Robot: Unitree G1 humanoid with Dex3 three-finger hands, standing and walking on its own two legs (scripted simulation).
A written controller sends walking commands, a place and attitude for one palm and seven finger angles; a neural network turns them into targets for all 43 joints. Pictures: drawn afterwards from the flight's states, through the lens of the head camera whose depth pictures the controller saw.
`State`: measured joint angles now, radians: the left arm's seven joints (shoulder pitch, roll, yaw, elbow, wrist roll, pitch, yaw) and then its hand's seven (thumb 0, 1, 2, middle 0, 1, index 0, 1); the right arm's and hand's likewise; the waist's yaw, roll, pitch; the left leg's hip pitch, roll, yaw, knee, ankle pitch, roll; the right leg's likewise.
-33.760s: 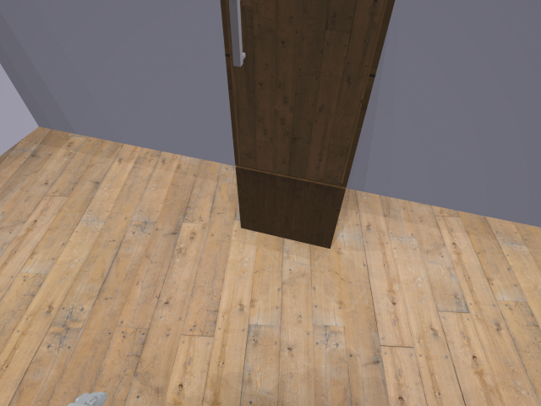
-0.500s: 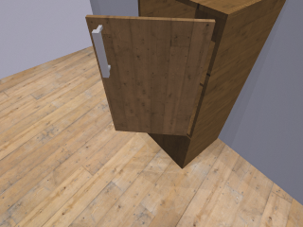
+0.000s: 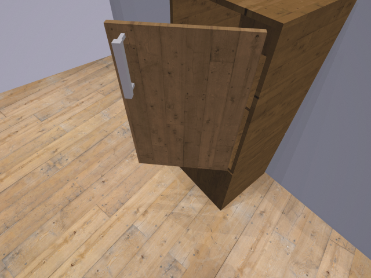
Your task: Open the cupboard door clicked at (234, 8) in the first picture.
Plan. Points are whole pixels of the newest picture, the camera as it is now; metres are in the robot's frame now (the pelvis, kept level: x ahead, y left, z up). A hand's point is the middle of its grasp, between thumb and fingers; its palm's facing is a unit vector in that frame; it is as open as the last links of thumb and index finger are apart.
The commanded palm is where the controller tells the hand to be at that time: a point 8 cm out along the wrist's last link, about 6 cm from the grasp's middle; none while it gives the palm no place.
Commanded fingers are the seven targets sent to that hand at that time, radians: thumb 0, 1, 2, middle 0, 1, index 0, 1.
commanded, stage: come to a stop and stand still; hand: left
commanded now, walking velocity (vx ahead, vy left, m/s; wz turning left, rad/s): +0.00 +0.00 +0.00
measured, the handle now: (125, 67) +0.58 +0.20 +0.14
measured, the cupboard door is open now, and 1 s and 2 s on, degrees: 45 45 45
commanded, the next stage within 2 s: look again from close up in 1.00 s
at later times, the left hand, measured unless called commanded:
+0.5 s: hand out of the picture +0.01 +0.21 -0.17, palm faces +0.02 -0.97 -0.23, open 7.4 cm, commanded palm none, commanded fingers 0.00 0.90 0.90 -0.20 -0.30 -0.20 -0.30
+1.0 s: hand out of the picture -0.06 +0.19 -0.18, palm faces +0.04 -0.98 -0.19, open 7.4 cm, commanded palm none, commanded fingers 0.00 0.90 0.90 -0.20 -0.30 -0.20 -0.30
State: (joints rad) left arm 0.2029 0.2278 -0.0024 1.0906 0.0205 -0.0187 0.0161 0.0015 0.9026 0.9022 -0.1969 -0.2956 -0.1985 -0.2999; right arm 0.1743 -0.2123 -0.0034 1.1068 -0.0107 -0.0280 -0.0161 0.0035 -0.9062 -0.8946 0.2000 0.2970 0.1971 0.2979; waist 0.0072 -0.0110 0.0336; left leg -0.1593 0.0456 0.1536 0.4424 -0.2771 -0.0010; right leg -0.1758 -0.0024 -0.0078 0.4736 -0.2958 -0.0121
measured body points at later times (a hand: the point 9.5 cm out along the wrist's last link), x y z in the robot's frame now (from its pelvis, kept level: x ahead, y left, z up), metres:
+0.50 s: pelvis -0.03 +0.02 +0.00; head -0.03 +0.02 +0.45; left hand +0.00 +0.26 -0.15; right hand +0.02 -0.21 -0.16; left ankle -0.03 +0.11 -0.74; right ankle -0.03 -0.11 -0.74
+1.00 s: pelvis -0.04 +0.01 +0.00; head -0.04 +0.02 +0.45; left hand -0.06 +0.24 -0.16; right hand -0.03 -0.22 -0.15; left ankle -0.03 +0.11 -0.74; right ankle -0.03 -0.11 -0.74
